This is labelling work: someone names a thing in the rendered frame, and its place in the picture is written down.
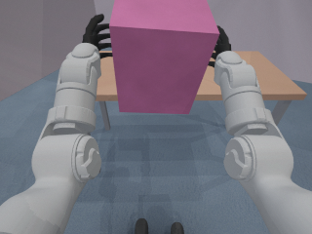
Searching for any robot left upper arm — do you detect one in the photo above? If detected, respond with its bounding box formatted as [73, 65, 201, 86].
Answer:
[0, 134, 102, 234]

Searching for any left robot forearm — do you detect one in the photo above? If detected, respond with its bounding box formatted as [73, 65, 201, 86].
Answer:
[31, 43, 101, 171]

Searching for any left robot foot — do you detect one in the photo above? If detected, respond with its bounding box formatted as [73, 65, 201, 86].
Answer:
[135, 218, 149, 234]

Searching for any robot right upper arm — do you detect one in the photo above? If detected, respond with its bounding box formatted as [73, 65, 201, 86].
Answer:
[223, 135, 312, 234]

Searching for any right robot forearm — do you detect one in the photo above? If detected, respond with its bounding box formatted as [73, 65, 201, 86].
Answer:
[214, 51, 293, 167]

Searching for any table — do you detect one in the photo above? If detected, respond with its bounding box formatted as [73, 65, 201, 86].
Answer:
[87, 51, 307, 174]

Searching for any right robot foot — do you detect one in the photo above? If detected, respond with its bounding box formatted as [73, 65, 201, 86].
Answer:
[171, 222, 184, 234]

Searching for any carton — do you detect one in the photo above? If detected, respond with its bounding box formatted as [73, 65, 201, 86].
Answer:
[109, 0, 220, 114]

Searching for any left robot hand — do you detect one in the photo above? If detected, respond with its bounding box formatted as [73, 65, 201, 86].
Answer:
[82, 14, 113, 59]

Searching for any robot foot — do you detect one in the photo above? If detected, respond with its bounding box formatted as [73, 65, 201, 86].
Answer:
[171, 222, 184, 234]
[135, 218, 149, 234]

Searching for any right robot hand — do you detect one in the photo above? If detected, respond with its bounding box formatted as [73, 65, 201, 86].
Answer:
[208, 25, 231, 68]

